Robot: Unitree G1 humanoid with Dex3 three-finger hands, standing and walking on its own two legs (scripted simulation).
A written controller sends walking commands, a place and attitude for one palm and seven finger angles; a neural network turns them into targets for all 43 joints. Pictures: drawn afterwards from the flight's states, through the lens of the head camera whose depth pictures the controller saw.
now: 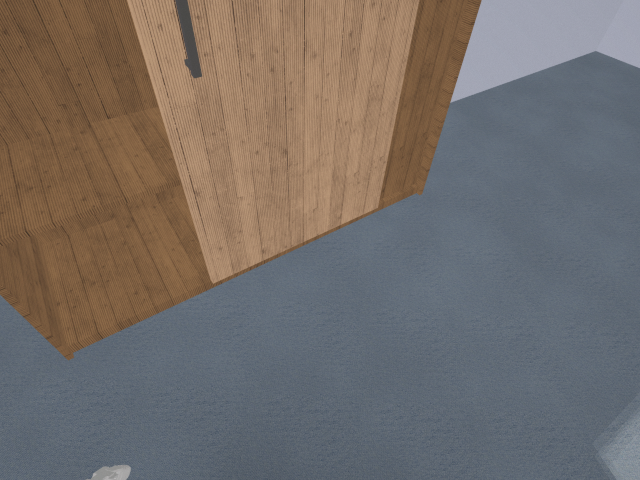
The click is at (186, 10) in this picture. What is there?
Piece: wardrobe's sliding door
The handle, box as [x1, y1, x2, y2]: [175, 0, 201, 77]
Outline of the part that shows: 175,0 188,57 187,59 184,59 185,64 190,69 191,74 194,77 201,76 187,0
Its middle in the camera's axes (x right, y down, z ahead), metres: -0.28 -0.45 +0.78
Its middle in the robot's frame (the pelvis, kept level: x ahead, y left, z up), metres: +0.89 +0.35 +0.18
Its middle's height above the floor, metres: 0.95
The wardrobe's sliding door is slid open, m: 0.49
